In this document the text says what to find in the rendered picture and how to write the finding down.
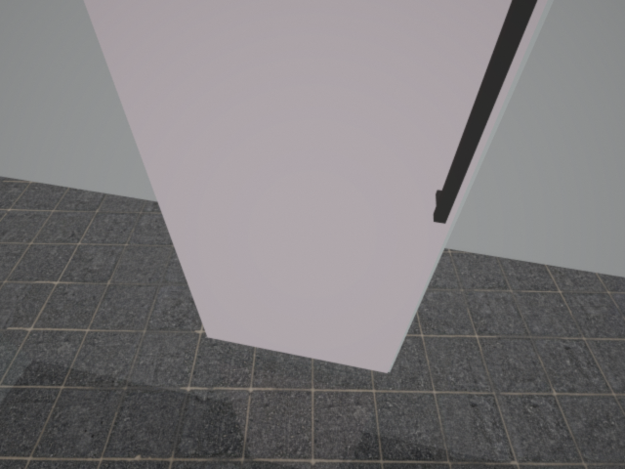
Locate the handle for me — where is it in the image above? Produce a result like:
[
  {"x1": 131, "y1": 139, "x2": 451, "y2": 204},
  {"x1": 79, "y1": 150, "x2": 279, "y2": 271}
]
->
[{"x1": 434, "y1": 0, "x2": 537, "y2": 224}]

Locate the fridge door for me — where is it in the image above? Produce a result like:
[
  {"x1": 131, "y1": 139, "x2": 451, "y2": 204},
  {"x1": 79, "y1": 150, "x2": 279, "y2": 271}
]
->
[{"x1": 84, "y1": 0, "x2": 548, "y2": 373}]

